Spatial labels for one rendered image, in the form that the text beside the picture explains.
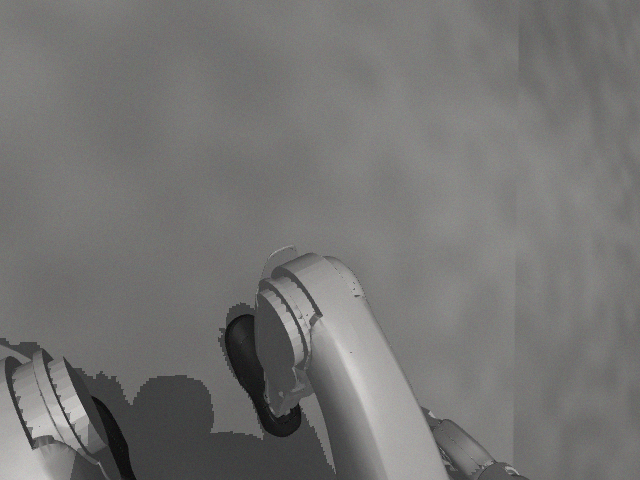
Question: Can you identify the left robot foot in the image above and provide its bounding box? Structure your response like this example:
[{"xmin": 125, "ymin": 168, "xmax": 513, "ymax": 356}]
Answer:
[{"xmin": 91, "ymin": 396, "xmax": 137, "ymax": 480}]

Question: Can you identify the right robot hand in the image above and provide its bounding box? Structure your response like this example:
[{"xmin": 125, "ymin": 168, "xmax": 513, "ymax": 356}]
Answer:
[{"xmin": 420, "ymin": 406, "xmax": 497, "ymax": 480}]

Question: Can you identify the right robot arm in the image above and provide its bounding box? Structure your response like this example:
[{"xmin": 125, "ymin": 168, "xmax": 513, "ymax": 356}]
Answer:
[{"xmin": 478, "ymin": 462, "xmax": 530, "ymax": 480}]

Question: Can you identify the right robot foot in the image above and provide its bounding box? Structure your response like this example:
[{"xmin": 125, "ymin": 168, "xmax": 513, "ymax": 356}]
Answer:
[{"xmin": 225, "ymin": 314, "xmax": 301, "ymax": 437}]

